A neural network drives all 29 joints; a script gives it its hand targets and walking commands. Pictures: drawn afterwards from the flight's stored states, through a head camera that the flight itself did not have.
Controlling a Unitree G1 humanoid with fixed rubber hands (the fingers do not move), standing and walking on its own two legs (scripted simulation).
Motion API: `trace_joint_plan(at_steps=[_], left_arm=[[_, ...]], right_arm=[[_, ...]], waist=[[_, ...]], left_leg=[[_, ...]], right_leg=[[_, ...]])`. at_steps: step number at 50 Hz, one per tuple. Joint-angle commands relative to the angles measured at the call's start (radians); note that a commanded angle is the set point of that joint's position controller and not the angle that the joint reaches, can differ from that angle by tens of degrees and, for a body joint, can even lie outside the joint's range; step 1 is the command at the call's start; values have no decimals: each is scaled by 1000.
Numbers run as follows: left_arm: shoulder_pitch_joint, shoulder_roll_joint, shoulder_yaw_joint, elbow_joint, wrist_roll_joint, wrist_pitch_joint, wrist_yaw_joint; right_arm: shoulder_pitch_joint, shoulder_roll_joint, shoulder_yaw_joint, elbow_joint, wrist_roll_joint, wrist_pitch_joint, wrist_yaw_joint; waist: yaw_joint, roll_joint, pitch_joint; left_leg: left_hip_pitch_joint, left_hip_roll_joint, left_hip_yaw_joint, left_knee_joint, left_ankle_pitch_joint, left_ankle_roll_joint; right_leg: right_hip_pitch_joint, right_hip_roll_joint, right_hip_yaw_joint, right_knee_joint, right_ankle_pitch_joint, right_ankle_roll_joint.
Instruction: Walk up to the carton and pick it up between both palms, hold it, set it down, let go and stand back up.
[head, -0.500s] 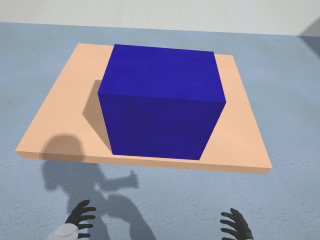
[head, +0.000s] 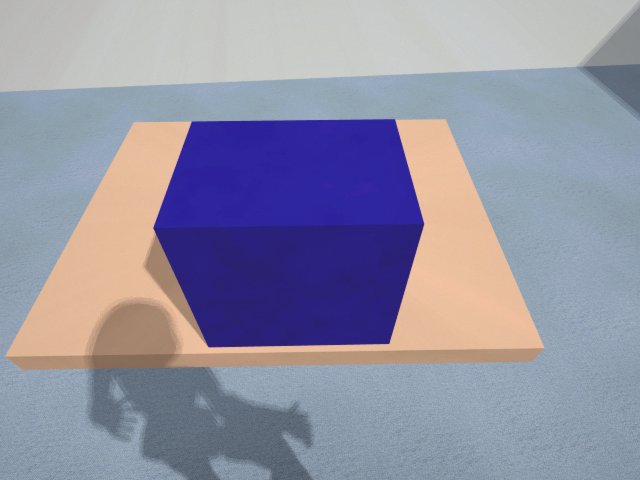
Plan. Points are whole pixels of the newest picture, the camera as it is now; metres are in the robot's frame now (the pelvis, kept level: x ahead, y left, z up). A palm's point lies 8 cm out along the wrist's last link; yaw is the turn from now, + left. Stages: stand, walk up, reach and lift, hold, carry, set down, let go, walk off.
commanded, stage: stand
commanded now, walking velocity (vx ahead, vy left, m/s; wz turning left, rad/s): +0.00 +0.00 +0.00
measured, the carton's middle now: (296, 239) +0.44 +0.04 +0.04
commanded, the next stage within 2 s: none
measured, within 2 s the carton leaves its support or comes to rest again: neither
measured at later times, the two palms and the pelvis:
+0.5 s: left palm out of the picture +0.03 +0.26 -0.14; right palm out of the picture -0.03 -0.21 -0.14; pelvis +0.01 +0.03 +0.00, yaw -3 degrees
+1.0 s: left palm out of the picture -0.06 +0.24 -0.14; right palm out of the picture -0.11 -0.20 -0.15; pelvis -0.04 +0.03 +0.00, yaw -4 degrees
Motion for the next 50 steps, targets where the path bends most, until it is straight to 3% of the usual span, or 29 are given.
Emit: trace_joint_plan(at_steps=[1,2,3,5,6,7,9,10,12,13,15,16,17,18,21,24,25,26,29,31,32,34,36,37,38,40,43,46,50], left_arm=[[-28,118,34,-55,-18,-78,19],[-36,138,40,-41,-15,-81,24],[9,99,34,-13,-21,-78,27],[47,132,43,7,-21,-73,32],[60,104,39,27,-28,-63,36],[55,111,38,34,-28,-54,38],[69,96,38,64,-25,-38,44],[74,108,37,70,-25,-29,48],[85,68,22,101,-34,-19,50],[107,75,21,106,-36,-17,52],[79,100,27,123,-36,-11,55],[70,79,23,130,-31,-9,56],[54,87,21,130,-35,-5,54],[44,93,22,139,-35,0,55],[38,46,8,159,-38,1,52],[29,39,3,177,-39,6,59],[43,42,3,192,-40,10,59],[27,24,-2,202,-41,15,58],[25,45,-3,209,-42,24,60],[31,43,-7,221,-38,25,58],[53,27,-10,233,-41,29,55],[48,29,-16,241,-38,33,56],[43,42,-19,252,-37,33,51],[63,19,-30,264,-41,36,49],[48,34,-28,269,-38,37,48],[20,42,-30,257,-40,35,46],[58,25,-34,271,-37,36,43],[54,-17,-52,270,-36,28,45],[58,14,-45,273,-40,21,47]], right_arm=[[25,-88,-12,-25,7,-38,-6],[37,-94,-10,-18,11,-39,-9],[43,-113,-12,-3,9,-36,-14],[94,-124,-17,24,21,-31,-24],[104,-102,-14,34,25,-25,-25],[113,-111,-12,27,26,-27,-29],[122,-78,2,47,26,-21,-33],[120,-75,4,44,28,-16,-36],[126,-95,3,58,28,-12,-38],[125,-116,0,64,23,-8,-39],[172,-99,6,82,22,-5,-39],[167,-74,13,87,24,-2,-40],[160,-73,11,83,24,-1,-41],[155,-65,14,91,23,0,-41],[177,-93,11,107,21,2,-51],[182,-72,20,107,26,1,-51],[181,-56,25,114,24,0,-55],[175,-37,28,118,29,2,-52],[173,-26,38,126,23,5,-49],[175,-12,44,135,20,5,-53],[162,-9,46,139,20,7,-53],[186,-13,46,144,24,11,-53],[181,14,53,146,32,13,-52],[166,-29,43,139,26,16,-54],[173,-9,48,137,29,14,-51],[170,-27,47,143,29,19,-48],[181,-26,45,141,29,21,-52],[160,-47,45,134,34,18,-49],[185,6,57,150,34,25,-50]], waist=[[-33,-114,-84],[-44,-89,-120],[-25,-70,-116],[-28,-69,-151],[-22,-71,-95],[-33,-67,-87],[-19,-41,-53],[-19,4,-38],[-9,3,38],[1,16,41],[-25,-8,73],[-23,27,66],[-23,0,75],[-21,-45,129],[-20,11,106],[-38,-55,72],[-26,-28,57],[-32,-54,98],[-29,16,113],[-25,-19,125],[-11,-3,131],[-22,20,147],[-21,-49,192],[-7,-34,182],[-22,-56,183],[-26,11,230],[-22,7,160],[-20,-29,184],[-20,-53,152]], left_leg=[[189,42,-71,-25,238,32],[201,42,-60,-20,311,27],[185,41,-46,-4,347,21],[173,44,-31,11,453,18],[136,37,-22,6,422,11],[149,42,-21,4,484,20],[183,62,-17,-15,569,19],[174,68,-19,-17,599,24],[173,74,-18,-21,673,26],[184,75,-11,-26,650,24],[166,62,-13,-38,538,17],[165,60,-4,-46,503,17],[159,65,-10,-61,454,23],[148,69,-16,-62,463,19],[165,70,-12,-63,495,22],[192,86,-14,-60,497,35],[184,89,-25,-65,495,39],[148,87,-26,-82,417,33],[128,79,-25,-101,337,36],[126,73,-26,-105,298,34],[115,74,-25,-117,245,37],[48,71,-39,-144,107,34],[26,68,-39,-159,-7,36],[49,79,-45,-169,-65,39],[44,77,-48,-164,-51,36],[-42,73,-58,-202,-137,34],[-41,103,-66,-212,-204,51],[-70,119,-69,-198,-165,61],[6,66,-15,-119,-98,51]], right_leg=[[-29,-112,162,-133,567,-55],[25,-100,145,-101,661,-61],[45,-103,143,-91,689,-60],[127,-101,113,-48,802,-62],[122,-100,110,-47,779,-51],[107,-101,103,-25,806,-50],[60,-90,80,-25,696,-42],[58,-83,64,-29,643,-31],[13,-72,57,-38,593,-21],[7,-71,55,-46,553,-19],[20,-74,71,-60,551,-17],[17,-78,74,-59,536,-23],[6,-70,76,-65,489,-17],[-25,-64,71,-63,475,-14],[-3,-68,79,-62,460,-3],[-7,-52,51,-45,429,4],[13,-53,47,-44,409,3],[-2,-50,55,-58,358,5],[-4,-52,65,-59,334,11],[-14,-55,80,-62,337,16],[-26,-52,79,-66,306,19],[7,-55,82,-78,254,14],[-41,-43,96,-88,185,19],[-63,-40,89,-91,166,22],[-55,-38,83,-88,179,21],[-59,-36,84,-78,152,24],[-31,-17,62,-33,119,27],[-49,-31,58,-13,137,25],[-102,-41,105,-68,145,21]])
